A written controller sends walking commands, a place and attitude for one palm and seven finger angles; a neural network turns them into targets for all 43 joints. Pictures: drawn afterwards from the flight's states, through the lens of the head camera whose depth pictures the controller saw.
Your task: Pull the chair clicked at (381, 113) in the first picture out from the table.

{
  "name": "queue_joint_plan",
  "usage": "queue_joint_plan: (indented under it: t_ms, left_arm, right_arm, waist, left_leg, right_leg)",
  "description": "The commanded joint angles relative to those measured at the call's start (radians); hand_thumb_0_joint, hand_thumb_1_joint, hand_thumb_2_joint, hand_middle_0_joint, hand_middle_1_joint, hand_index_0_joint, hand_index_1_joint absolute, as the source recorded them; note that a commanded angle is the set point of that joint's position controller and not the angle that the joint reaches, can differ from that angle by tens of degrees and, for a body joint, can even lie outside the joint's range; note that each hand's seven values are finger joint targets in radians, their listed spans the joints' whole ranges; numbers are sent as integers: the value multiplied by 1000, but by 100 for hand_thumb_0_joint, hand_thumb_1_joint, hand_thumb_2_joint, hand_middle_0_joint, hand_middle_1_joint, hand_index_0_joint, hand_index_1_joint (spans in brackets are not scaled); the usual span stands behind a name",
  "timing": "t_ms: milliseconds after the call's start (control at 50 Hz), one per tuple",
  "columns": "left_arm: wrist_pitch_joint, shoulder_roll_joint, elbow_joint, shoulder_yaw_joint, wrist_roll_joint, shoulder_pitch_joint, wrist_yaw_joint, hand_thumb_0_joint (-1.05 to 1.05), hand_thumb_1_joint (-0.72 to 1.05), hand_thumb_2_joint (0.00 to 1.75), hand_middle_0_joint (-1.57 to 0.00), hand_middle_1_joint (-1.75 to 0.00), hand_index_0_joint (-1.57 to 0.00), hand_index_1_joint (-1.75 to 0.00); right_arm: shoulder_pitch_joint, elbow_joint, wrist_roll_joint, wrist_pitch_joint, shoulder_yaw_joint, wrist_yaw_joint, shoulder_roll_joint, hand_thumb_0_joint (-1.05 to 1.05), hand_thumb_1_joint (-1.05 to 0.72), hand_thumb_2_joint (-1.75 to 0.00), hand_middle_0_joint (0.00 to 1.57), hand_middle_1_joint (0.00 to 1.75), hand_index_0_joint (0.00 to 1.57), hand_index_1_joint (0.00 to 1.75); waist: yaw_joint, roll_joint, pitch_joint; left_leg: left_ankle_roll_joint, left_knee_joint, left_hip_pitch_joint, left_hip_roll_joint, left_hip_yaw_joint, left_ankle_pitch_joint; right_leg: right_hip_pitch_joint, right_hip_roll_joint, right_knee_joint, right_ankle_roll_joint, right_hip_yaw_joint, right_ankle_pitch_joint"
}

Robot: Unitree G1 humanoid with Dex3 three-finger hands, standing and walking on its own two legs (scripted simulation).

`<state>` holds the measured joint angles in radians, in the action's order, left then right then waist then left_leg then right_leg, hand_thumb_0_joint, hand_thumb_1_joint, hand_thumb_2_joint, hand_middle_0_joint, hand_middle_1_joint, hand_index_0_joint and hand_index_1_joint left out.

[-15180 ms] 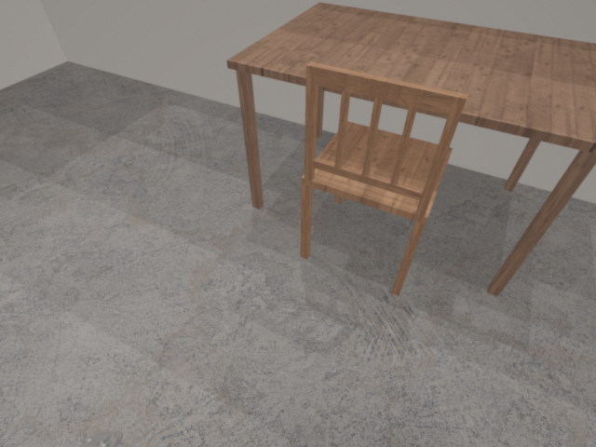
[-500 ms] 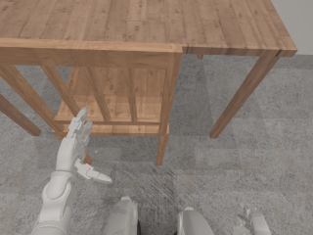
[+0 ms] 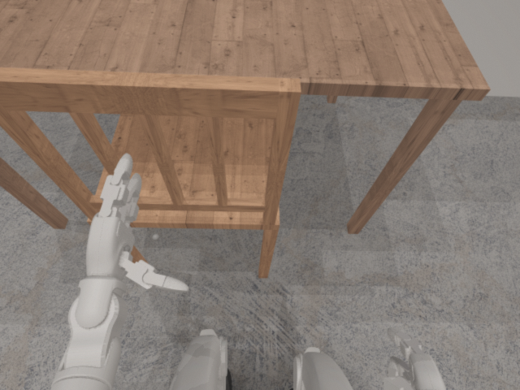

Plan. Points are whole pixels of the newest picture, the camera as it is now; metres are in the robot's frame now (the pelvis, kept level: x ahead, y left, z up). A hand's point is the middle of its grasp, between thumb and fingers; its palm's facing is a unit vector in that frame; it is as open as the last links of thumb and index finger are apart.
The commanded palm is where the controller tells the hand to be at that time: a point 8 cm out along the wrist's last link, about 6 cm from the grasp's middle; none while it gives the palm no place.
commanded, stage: aim the fingers beside a spindle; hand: left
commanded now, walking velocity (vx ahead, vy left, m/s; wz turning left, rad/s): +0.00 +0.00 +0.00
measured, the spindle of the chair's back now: (165, 163) +0.48 +0.19 +0.00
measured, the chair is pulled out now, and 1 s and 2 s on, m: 0.00 0.00 0.00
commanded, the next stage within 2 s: push the fingers through the gap in 0.30 s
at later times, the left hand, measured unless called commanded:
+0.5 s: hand (157, 248) +0.32 +0.17 +0.00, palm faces +0.03 -1.00 -0.02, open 16.9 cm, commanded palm +0.31 +0.22 +0.02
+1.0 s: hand (161, 205) +0.38 +0.17 +0.02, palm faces +0.04 -1.00 -0.04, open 16.9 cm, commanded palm +0.36 +0.22 +0.02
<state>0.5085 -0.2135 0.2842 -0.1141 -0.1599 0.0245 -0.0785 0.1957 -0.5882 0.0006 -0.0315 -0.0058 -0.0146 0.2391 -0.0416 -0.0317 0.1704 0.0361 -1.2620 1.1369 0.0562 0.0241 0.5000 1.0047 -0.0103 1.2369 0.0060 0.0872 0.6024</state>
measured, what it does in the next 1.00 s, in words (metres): stands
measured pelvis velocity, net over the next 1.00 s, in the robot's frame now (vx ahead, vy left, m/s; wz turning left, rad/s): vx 0.00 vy -0.01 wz -0.01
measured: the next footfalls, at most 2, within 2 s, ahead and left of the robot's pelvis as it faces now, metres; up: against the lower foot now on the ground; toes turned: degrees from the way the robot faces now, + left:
none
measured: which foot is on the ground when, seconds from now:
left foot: down 0.00-1.00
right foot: down 0.00-1.00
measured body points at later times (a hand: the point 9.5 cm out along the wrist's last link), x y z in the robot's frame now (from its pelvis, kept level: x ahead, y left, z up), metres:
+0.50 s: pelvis +0.00 -0.01 +0.00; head +0.11 +0.00 +0.43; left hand +0.31 +0.22 +0.00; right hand +0.15 -0.26 -0.11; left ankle +0.05 +0.10 -0.63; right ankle -0.01 -0.12 -0.63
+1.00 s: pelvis +0.00 -0.01 -0.01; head +0.11 +0.00 +0.43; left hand +0.37 +0.22 +0.03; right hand +0.11 -0.26 -0.12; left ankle +0.05 +0.10 -0.63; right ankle -0.01 -0.12 -0.63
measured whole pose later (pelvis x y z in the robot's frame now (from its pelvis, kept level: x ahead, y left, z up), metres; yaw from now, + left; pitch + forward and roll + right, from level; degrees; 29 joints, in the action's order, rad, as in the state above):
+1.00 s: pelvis +0.00 -0.01 -0.01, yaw +0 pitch +23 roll -3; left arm 0.49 -0.26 0.58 -0.21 -0.18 0.30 -0.12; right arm 0.23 -0.63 0.00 -0.02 -0.01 -0.02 0.25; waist -0.07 -0.04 0.17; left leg 0.03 -1.28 1.19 0.06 0.02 0.50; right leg 1.06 0.00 1.26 0.02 0.09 0.60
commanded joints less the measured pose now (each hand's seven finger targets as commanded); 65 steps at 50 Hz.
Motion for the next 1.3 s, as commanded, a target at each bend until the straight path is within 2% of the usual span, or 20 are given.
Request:
queue_joint_plan:
  t_ms: [0, 100, 140, 200, 280, 320, 340, 400, 460, 500, 540, 620, 700, 780, 880, 940, 1040, 1120, 1140, 1280]
  left_arm:
    - [-16, -85, 85, -51, -6, 167, -30, 0, -50, 30, -6, -8, -6, -8]
    - [-8, -60, -150, 23, -67, 264, -113, 0, -50, 30, -6, -8, -6, -8]
    - [41, -147, -335, -40, -69, 254, -84, 0, -50, 30, -6, -8, -6, -8]
    - [71, -206, -360, -105, -46, 184, -6, 0, -50, 30, -6, -8, -6, -8]
    - [21, -142, -45, -110, -10, 133, 22, 0, -50, 30, -6, -8, -6, -8]
    - [-10, -107, 70, -82, -11, 127, -11, 0, -50, 30, -6, -8, -6, -8]
    - [-20, -113, 82, -92, -22, 130, -34, 0, -50, 30, -6, -8, -6, -8]
    - [-8, -92, -63, -33, -53, 194, -98, 0, -50, 30, -6, -8, -6, -8]
    - [56, -172, -252, -76, -71, 296, -99, 0, -50, 30, -6, -8, -6, -8]
    - [95, -213, -270, -105, -62, 359, -70, 0, -50, 30, -6, -8, -6, -8]
    - [103, -181, -168, -95, -44, 359, -49, 0, -50, 30, -6, -8, -6, -8]
    - [45, -152, 45, -97, -24, 339, -48, 0, -50, 30, -6, -8, -6, -8]
    - [-32, -184, 74, -121, -38, 363, -80, 0, -50, 30, -6, -8, -6, -8]
    - [-2, -226, -52, -151, -49, 458, -65, 0, -50, 30, -6, -8, -6, -8]
    - [53, -208, 44, -147, -28, 517, -27, 0, -50, 30, -6, -8, -6, -8]
    - [35, -189, 172, -128, -13, 518, -47, 0, -50, 30, -6, -8, -6, -8]
    - [9, -206, 185, -126, -18, 605, -80, 0, -50, 30, -6, -8, -6, -8]
    - [39, -231, 107, -151, -25, 675, -55, 0, -50, 30, -6, -8, -6, -8]
    - [48, -268, 117, -185, -21, 689, -41, 0, -50, 30, -6, -8, -6, -8]
    - [42, -247, 291, -176, 14, 700, -26, 0, -50, 30, -6, -8, -6, -8]
  right_arm:
    - [10, 112, -6, -17, 51, 0, 160, 0, -90, -90, 20, 30, 20, 30]
    - [7, 156, -19, -34, 62, -14, 162, 0, -90, -90, 20, 30, 20, 30]
    - [14, 154, -11, -49, 67, -19, 157, 0, -90, -90, 20, 30, 20, 30]
    - [20, 129, 2, -55, 63, -19, 152, 0, -90, -90, 20, 30, 20, 30]
    - [12, 100, 1, -28, 54, -6, 146, 0, -90, -90, 20, 30, 20, 30]
    - [6, 107, -6, -15, 50, -2, 154, 0, -90, -90, 20, 30, 20, 30]
    - [5, 117, -12, -11, 53, -4, 160, 0, -90, -90, 20, 30, 20, 30]
    - [1, 150, -18, -22, 60, -9, 161, 0, -90, -90, 20, 30, 20, 30]
    - [10, 135, -10, -43, 62, -22, 157, 0, -90, -90, 20, 30, 20, 30]
    - [19, 103, 0, -57, 60, -30, 158, 0, -90, -90, 20, 30, 20, 30]
    - [19, 76, 4, -62, 57, -28, 154, 0, -90, -90, 20, 30, 20, 30]
    - [22, 69, 2, -49, 58, -19, 165, 0, -90, -90, 20, 30, 20, 30]
    - [33, 103, -11, -25, 59, -18, 175, 0, -90, -90, 20, 30, 20, 30]
    - [42, 106, -12, -25, 59, -22, 163, 0, -90, -90, 20, 30, 20, 30]
    - [63, 60, 1, -30, 58, -20, 159, 0, -90, -90, 20, 30, 20, 30]
    - [76, 49, 0, -23, 58, -14, 167, 0, -90, -90, 20, 30, 20, 30]
    - [92, 59, -6, -5, 61, -13, 176, 0, -90, -90, 20, 30, 20, 30]
    - [100, 57, 0, -5, 62, -13, 171, 0, -90, -90, 20, 30, 20, 30]
    - [105, 49, 2, -4, 62, -14, 173, 0, -90, -90, 20, 30, 20, 30]
    - [125, 29, 8, 16, 60, -5, 174, 0, -90, -90, 20, 30, 20, 30]
  waist:
    - [-33, 38, 196]
    - [-27, -40, 398]
    - [8, -117, 513]
    - [9, -94, 474]
    - [-27, 52, 236]
    - [-32, 86, 191]
    - [-24, 92, 205]
    - [-17, -7, 324]
    - [-13, -74, 450]
    - [-36, -74, 434]
    - [-45, -68, 368]
    - [-39, -19, 305]
    - [-17, -15, 382]
    - [-11, -50, 456]
    - [-46, -15, 386]
    - [-57, 9, 335]
    - [-51, -44, 392]
    - [-44, -91, 475]
    - [-40, -80, 470]
    - [-61, -33, 405]
  left_leg:
    - [-15, 155, -240, -34, -73, -103]
    - [-9, 147, -392, -24, -80, -239]
    - [-19, 154, -519, -16, -94, -366]
    - [-22, 158, -523, -10, -103, -418]
    - [-16, 146, -282, -26, -76, -209]
    - [-11, 135, -210, -36, -58, -129]
    - [-10, 135, -206, -38, -53, -121]
    - [-7, 137, -294, -33, -53, -196]
    - [-9, 129, -420, -24, -68, -315]
    - [-9, 110, -429, -16, -83, -336]
    - [-14, 106, -392, -17, -91, -297]
    - [-14, 112, -297, -27, -79, -181]
    - [-11, 125, -301, -32, -61, -205]
    - [-14, 127, -372, -26, -65, -293]
    - [-14, 112, -336, -23, -71, -274]
    - [-13, 113, -287, -26, -69, -215]
    - [-15, 123, -351, -25, -73, -253]
    - [-21, 125, -435, -19, -86, -335]
    - [-23, 123, -435, -17, -90, -340]
    - [-18, 116, -351, -23, -75, -287]
  right_leg:
    - [-7, 33, -182, 19, -31, -158]
    - [-70, 24, -181, 22, -43, -264]
    - [-90, 24, -166, 27, -39, -329]
    - [-72, 29, -155, 24, -29, -347]
    - [-43, 32, -170, 12, -29, -246]
    - [-41, 31, -188, 11, -44, -194]
    - [-57, 30, -194, 12, -51, -192]
    - [-95, 24, -187, 19, -61, -263]
    - [-109, 25, -174, 19, -61, -342]
    - [-53, 31, -154, 19, -52, -331]
    - [8, 31, -143, 17, -42, -282]
    - [19, 29, -152, 18, -42, -208]
    - [-72, 27, -172, 18, -59, -257]
    - [-107, 27, -168, 17, -62, -330]
    - [-46, 33, -159, 12, -54, -302]
    - [-21, 31, -166, 12, -53, -257]
    - [-21, 30, -168, 19, -51, -279]
    - [-19, 31, -155, 20, -44, -321]
    - [-18, 33, -151, 21, -42, -320]
    - [-15, 35, -158, 16, -47, -303]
